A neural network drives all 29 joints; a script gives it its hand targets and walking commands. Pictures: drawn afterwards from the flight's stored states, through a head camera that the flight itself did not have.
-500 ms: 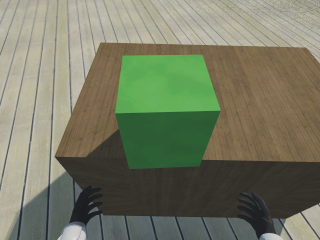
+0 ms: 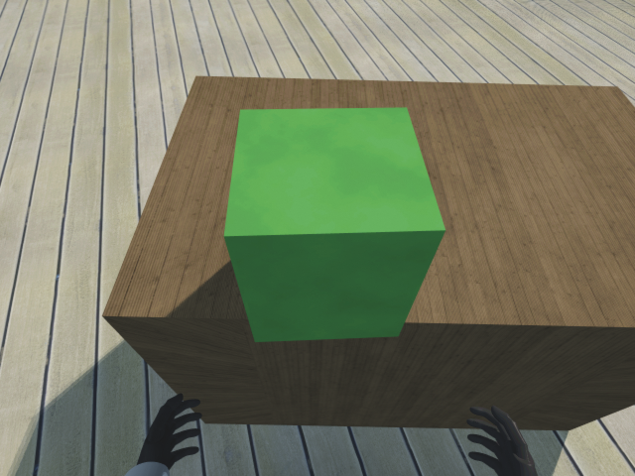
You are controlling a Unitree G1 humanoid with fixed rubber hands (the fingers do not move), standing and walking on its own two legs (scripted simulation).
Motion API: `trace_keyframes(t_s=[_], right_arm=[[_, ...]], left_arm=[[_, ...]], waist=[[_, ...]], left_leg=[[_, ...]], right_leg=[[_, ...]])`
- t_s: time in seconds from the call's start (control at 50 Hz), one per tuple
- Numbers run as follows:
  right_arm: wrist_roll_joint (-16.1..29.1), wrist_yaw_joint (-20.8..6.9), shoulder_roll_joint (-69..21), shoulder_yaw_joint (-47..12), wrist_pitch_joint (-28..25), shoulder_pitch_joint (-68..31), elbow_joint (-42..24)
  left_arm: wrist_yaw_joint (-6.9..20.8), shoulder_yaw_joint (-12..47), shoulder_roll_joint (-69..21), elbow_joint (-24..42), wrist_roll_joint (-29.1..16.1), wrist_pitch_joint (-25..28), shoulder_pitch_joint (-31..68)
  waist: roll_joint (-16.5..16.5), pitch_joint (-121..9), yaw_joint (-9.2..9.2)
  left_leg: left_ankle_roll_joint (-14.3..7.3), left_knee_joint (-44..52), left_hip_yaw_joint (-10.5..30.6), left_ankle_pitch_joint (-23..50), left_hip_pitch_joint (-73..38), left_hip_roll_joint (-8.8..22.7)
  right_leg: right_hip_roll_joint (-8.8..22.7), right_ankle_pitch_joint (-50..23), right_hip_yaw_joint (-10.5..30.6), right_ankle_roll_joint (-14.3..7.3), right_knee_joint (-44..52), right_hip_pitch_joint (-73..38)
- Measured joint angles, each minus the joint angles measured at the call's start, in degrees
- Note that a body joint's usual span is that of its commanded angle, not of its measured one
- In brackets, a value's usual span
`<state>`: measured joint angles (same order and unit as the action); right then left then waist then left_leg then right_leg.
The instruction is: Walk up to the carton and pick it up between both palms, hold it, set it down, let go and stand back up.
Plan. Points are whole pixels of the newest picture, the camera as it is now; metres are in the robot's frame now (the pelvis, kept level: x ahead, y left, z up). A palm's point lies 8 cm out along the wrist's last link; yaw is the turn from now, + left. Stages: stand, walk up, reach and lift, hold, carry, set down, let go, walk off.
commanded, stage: set down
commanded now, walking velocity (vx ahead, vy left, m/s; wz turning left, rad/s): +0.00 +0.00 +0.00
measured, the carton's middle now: (325, 232) +0.42 +0.02 +0.06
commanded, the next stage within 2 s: let go in 0.08 s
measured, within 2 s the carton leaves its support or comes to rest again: neither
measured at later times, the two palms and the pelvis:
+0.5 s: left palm (158, 462) +0.16 +0.22 -0.09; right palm out of the picture +0.15 -0.23 -0.09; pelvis +0.00 +0.00 +0.00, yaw +0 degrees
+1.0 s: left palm out of the picture +0.14 +0.27 -0.10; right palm out of the picture +0.13 -0.22 -0.10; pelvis +0.00 +0.02 +0.00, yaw +0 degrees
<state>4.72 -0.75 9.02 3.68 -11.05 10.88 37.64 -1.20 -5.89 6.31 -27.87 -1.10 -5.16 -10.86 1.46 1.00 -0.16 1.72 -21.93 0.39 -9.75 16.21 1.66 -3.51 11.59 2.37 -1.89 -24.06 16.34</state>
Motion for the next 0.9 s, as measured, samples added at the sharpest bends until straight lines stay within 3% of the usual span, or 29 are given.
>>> trace_keyframes(t_s=[0.66, 0.78, 0.9], right_arm=[[0.0, 0.0, 0.0, 0.0, -2.9, -0.7, 4.3], [-2.7, 0.2, 1.4, 0.0, 4.6, -0.7, 7.0], [-2.7, 0.2, 1.7, 0.0, 6.9, -0.7, 8.3]], left_arm=[[0.5, 0.0, 0.0, -0.9, 1.4, 1.2, 0.0], [0.6, 0.0, 1.5, -6.5, 3.1, 4.1, 0.0], [0.6, 0.0, 3.3, -9.8, 3.3, 5.2, 0.0]], waist=[[0.0, 0.5, 0.0], [-0.1, -1.8, -0.01], [-0.1, -2.5, 0.0]], left_leg=[[0.0, -0.3, 0.0, -0.4, 0.0, 0.0], [-0.1, -2.2, 0.0, -1.7, 0.0, 0.1], [-0.7, -4.7, 0.0, -3.2, 0.0, 0.1]], right_leg=[[0.0, 0.3, 0.0, 0.0, 0.0, -0.1], [-0.1, 0.6, 0.0, 0.0, 0.0, -1.0], [-0.1, 0.8, 0.0, 0.0, 0.0, -2.2]])
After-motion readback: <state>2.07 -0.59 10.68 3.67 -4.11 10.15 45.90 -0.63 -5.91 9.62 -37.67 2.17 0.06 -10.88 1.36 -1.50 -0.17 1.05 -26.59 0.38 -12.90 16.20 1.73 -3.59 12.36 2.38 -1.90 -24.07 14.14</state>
